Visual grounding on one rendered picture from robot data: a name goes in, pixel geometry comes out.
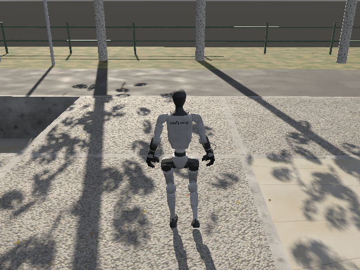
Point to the left robot upper arm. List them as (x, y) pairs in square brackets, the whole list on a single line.
[(159, 128)]

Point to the left robot forearm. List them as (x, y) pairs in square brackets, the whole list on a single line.
[(152, 149)]

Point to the right robot forearm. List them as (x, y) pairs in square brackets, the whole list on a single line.
[(207, 147)]

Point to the right robot thigh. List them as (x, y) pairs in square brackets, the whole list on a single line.
[(193, 167)]

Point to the robot right hand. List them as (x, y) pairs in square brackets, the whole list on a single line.
[(212, 159)]

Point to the robot left hand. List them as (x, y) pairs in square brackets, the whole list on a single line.
[(154, 159)]

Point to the right robot upper arm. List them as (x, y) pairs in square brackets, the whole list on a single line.
[(200, 127)]

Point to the robot left foot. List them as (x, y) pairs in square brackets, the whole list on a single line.
[(173, 222)]

